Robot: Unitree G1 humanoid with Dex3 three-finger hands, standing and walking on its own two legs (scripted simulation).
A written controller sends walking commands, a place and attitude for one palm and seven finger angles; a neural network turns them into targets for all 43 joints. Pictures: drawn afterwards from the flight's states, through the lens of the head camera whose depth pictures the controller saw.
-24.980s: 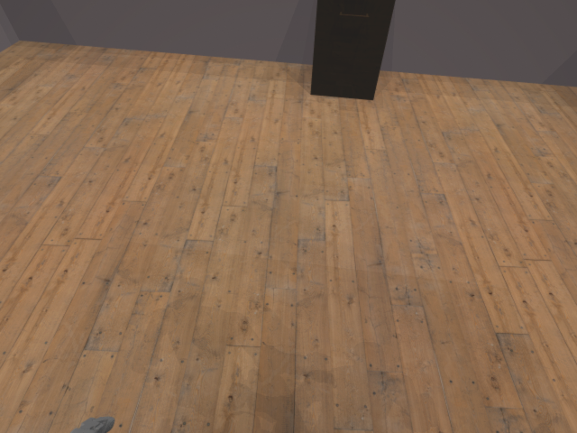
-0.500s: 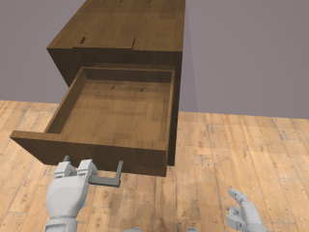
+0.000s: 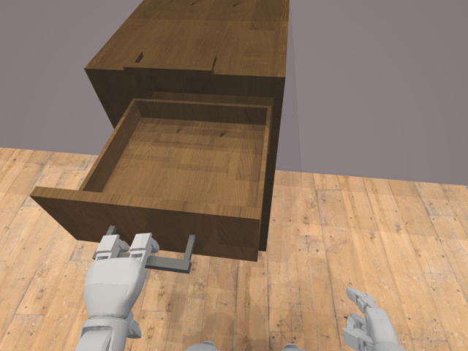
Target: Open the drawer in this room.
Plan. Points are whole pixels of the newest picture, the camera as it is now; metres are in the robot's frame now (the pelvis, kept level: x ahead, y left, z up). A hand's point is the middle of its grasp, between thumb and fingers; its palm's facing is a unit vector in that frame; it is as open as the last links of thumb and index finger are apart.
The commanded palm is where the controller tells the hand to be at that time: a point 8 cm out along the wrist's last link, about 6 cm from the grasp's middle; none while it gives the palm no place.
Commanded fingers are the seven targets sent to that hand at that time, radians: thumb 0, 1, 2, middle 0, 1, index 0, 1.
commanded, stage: lift the hand off the handle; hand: left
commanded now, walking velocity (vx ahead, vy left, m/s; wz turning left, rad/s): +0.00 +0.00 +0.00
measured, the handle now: (146, 249) +0.28 +0.19 +0.01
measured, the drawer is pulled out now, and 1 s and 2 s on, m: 0.30 0.30 0.30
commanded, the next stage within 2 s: draw the hand back to the body in 1.46 s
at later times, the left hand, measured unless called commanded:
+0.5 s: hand (135, 270) +0.24 +0.19 +0.02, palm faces +0.04 -0.09 -1.00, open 13.7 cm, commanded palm +0.21 +0.19 +0.08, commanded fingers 0.00 -0.50 0.30 -0.30 -1.20 -0.30 -1.20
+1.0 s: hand (119, 253) +0.24 +0.19 +0.09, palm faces +0.07 -0.11 -0.99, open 13.8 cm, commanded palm +0.21 +0.19 +0.15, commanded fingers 0.00 -0.50 0.30 -0.30 -1.20 -0.30 -1.20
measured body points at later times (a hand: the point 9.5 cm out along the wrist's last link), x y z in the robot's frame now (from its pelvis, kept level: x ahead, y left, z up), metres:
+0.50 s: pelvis +0.00 -0.01 +0.02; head +0.03 -0.04 +0.47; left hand +0.23 +0.19 +0.07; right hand +0.20 -0.23 -0.08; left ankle -0.01 +0.12 -0.67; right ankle +0.02 -0.12 -0.67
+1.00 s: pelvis +0.02 -0.01 +0.04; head +0.02 -0.05 +0.49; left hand +0.23 +0.19 +0.15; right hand +0.24 -0.22 -0.05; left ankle -0.01 +0.12 -0.67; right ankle +0.02 -0.12 -0.67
